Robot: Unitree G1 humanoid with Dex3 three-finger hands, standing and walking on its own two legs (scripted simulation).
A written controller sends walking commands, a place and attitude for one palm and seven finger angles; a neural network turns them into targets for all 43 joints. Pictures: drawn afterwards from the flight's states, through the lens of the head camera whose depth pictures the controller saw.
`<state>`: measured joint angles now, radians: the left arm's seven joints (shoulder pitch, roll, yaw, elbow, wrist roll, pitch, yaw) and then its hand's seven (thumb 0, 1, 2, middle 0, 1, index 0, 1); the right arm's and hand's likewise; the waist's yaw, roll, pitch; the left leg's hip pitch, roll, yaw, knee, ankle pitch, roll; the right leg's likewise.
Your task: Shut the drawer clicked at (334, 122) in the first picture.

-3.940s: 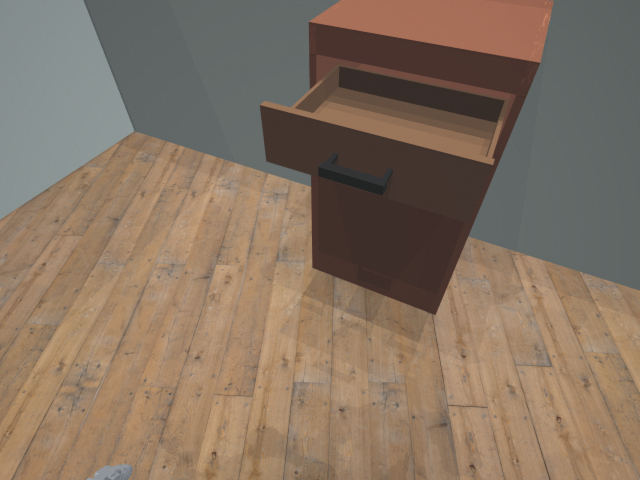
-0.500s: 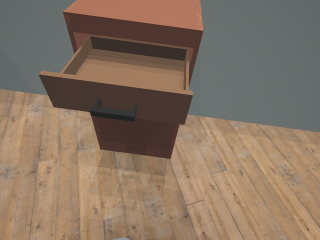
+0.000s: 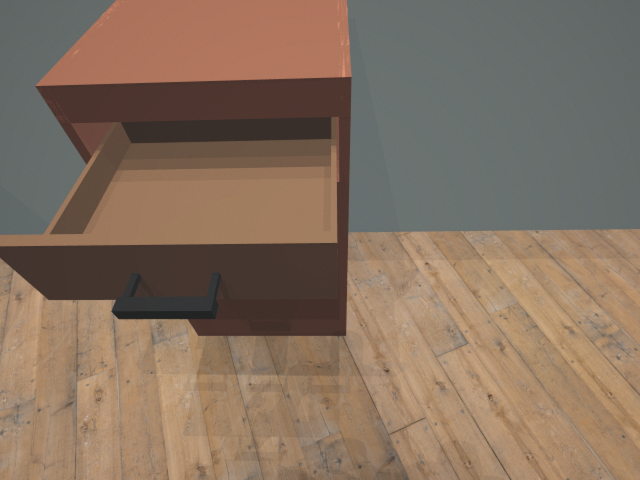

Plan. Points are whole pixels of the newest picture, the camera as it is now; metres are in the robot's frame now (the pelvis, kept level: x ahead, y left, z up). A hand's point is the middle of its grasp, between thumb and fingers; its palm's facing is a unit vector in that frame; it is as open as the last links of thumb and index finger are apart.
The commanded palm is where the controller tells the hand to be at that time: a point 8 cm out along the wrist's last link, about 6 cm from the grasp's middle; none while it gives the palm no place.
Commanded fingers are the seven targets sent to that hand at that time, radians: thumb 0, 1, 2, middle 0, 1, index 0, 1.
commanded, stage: come to a stop and stand still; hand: left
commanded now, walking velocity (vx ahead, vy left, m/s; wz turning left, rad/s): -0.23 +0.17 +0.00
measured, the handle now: (170, 294) +0.35 +0.22 +0.02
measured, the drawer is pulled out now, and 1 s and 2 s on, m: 0.27 0.27 0.27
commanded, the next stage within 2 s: look again from close up in 1.18 s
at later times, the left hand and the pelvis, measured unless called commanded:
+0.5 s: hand out of the picture -0.04 +0.26 -0.18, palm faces +0.10 -0.98 -0.17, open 7.4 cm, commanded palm none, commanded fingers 0.00 0.90 0.90 -0.20 -0.30 -0.20 -0.30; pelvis -0.06 +0.06 +0.01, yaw +1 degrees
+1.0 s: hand out of the picture -0.02 +0.19 -0.16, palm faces +0.03 -0.98 -0.22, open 7.2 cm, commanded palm none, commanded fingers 0.00 0.90 0.90 -0.20 -0.30 -0.20 -0.30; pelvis -0.06 +0.01 +0.01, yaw +0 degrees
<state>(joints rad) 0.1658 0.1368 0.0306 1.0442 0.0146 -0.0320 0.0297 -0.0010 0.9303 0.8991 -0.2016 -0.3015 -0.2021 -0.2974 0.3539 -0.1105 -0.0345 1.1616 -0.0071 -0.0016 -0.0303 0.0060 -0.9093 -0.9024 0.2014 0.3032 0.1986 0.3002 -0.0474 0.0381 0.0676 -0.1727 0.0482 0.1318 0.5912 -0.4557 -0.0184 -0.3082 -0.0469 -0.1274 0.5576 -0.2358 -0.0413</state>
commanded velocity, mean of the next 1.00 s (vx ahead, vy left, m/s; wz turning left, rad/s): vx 0.04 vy -0.04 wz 0.00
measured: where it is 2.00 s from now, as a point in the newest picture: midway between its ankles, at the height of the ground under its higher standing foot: outside the picture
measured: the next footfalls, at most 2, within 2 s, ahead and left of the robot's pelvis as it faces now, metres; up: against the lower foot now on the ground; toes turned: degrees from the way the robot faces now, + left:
left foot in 0.36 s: -0.02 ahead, +0.15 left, +0.00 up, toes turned +3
right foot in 0.84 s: -0.04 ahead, -0.09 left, +0.00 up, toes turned -4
